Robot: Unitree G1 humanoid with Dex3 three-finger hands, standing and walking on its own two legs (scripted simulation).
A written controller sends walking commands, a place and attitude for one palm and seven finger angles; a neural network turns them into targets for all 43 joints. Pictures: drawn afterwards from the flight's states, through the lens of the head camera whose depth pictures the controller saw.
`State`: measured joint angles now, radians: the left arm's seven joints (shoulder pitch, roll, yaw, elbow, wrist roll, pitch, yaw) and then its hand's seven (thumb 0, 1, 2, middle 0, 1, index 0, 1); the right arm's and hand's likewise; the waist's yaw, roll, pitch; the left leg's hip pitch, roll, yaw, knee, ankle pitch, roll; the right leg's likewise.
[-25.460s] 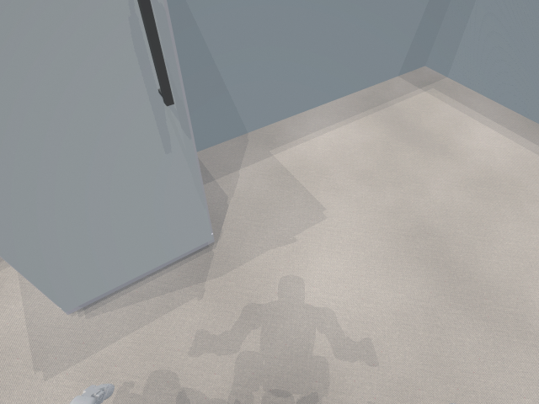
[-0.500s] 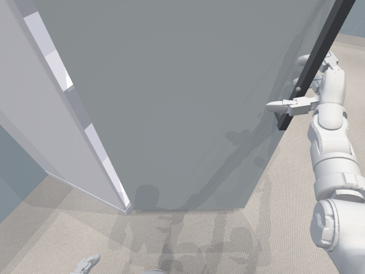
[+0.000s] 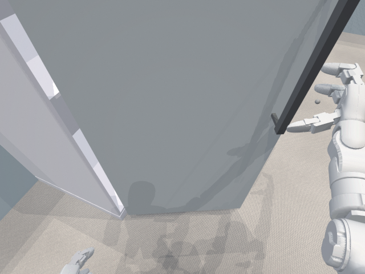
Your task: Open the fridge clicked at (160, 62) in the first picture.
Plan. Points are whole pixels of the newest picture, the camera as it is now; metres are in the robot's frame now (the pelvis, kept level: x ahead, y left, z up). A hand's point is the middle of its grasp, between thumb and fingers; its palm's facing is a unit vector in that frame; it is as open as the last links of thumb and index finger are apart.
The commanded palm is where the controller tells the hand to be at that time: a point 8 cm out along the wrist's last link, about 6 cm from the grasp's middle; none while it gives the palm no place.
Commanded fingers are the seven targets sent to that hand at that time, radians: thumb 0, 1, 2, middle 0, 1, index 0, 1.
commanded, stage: slip the hand off the handle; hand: right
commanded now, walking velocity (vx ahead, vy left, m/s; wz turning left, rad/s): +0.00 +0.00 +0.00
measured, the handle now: (301, 75) +0.50 -0.19 +0.19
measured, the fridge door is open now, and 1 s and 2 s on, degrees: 63 63 63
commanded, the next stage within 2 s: draw the hand back to the body in 1.04 s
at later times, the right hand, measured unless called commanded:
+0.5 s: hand (337, 107) +0.44 -0.26 +0.16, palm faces +0.23 +0.95 -0.20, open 14.7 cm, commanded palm +0.38 -0.31 +0.17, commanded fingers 0.00 0.55 -0.20 0.25 1.15 0.25 1.15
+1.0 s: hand (356, 152) +0.33 -0.26 +0.16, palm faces +0.27 +0.94 -0.19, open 14.7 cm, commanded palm +0.29 -0.29 +0.17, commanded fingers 0.00 0.55 -0.20 0.25 1.15 0.25 1.15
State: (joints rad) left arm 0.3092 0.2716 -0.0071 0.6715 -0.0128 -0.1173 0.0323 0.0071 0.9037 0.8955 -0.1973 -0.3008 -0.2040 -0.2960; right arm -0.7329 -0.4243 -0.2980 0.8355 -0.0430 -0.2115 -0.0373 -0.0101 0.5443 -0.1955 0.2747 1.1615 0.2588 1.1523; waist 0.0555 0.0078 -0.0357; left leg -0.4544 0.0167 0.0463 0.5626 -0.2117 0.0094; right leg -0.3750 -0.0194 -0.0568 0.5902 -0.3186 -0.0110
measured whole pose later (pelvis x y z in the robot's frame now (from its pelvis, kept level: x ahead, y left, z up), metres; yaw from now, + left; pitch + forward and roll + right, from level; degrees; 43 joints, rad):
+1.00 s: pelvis +0.01 -0.01 +0.00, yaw -2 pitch +1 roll +1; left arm 0.21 0.24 -0.04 0.61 -0.04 -0.12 0.07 0.01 0.90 0.90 -0.20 -0.30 -0.20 -0.30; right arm -0.22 -0.35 -0.26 0.21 0.10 -0.05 0.09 -0.01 0.55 -0.19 0.26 1.15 0.25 1.15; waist -0.05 -0.03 -0.05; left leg -0.32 0.03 0.07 0.54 -0.23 0.00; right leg -0.26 -0.01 -0.03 0.58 -0.33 -0.01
